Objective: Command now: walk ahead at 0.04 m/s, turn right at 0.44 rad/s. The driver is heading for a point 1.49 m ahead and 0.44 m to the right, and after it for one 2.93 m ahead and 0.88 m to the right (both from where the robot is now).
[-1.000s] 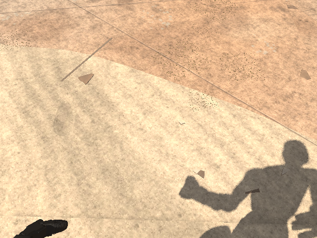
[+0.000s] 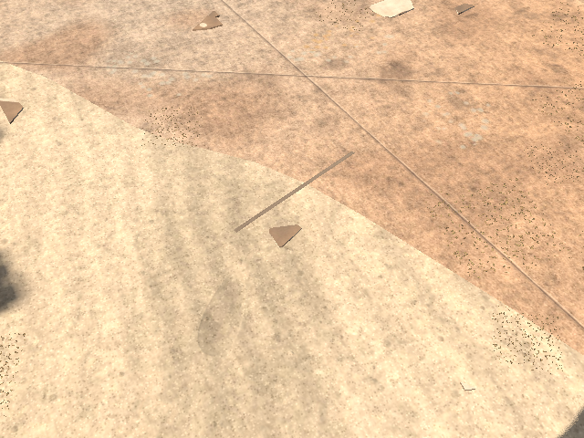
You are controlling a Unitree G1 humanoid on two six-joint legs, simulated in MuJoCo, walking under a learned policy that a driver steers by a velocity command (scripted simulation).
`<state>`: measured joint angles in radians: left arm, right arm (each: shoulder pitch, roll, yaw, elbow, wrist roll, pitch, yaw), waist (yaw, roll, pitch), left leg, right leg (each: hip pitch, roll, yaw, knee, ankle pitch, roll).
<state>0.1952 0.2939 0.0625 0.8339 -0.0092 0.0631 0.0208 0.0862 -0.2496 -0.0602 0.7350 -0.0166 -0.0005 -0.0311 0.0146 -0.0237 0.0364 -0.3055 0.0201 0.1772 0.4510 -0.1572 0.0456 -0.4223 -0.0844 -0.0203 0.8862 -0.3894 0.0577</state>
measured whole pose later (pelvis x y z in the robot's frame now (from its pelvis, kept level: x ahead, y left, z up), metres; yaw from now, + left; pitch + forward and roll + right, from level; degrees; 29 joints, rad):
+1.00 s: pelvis +0.01 -0.01 +0.00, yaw -31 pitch +1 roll +0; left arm 0.15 0.28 0.05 0.63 -0.01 0.06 0.02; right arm 0.16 -0.27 -0.06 0.80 0.02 0.01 0.00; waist -0.03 -0.01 0.06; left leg -0.20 0.04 0.06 0.46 -0.27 -0.01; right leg -0.26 -0.01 0.03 0.54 -0.26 0.05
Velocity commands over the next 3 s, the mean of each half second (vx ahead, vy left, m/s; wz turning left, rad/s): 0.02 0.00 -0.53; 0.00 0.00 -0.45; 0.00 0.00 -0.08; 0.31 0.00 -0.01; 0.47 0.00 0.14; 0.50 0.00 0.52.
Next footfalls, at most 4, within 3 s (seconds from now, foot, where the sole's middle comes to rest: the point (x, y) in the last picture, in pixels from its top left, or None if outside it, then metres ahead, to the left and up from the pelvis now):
0.08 right None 0.02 -0.12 -0.77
0.60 left None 0.09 0.08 -0.77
1.00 right None -0.03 -0.14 -0.77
2.18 right None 0.28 -0.35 -0.81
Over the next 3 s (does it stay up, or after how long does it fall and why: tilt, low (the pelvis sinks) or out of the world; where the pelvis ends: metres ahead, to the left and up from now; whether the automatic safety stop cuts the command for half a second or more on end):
stays up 0.62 -0.38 -0.03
